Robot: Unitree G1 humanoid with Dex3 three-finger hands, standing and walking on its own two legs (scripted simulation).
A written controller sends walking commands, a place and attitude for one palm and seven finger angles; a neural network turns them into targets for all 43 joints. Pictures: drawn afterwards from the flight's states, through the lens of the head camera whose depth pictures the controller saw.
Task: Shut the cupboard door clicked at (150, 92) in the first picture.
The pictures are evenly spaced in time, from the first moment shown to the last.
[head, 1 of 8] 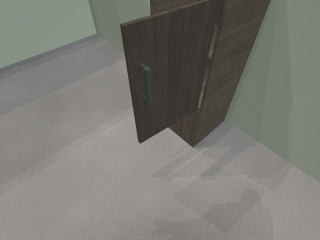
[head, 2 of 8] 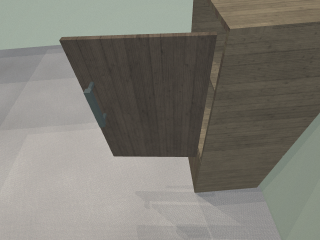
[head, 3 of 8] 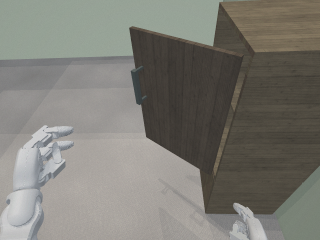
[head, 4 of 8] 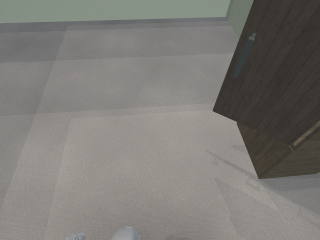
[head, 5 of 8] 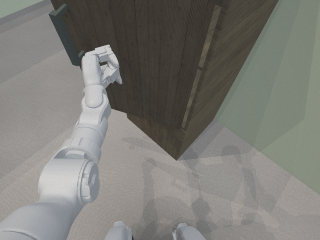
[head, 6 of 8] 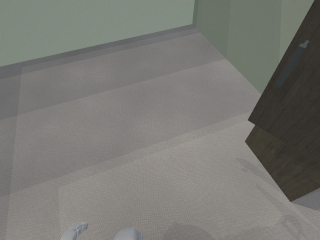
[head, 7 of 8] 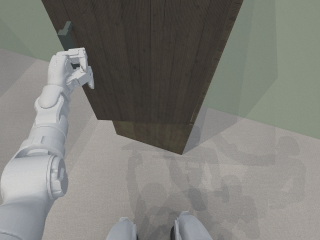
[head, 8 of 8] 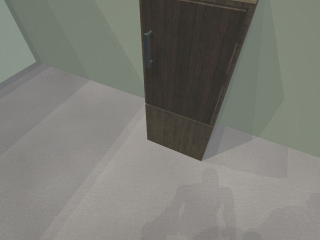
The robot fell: no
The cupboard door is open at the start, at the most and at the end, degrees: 84 84 0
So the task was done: yes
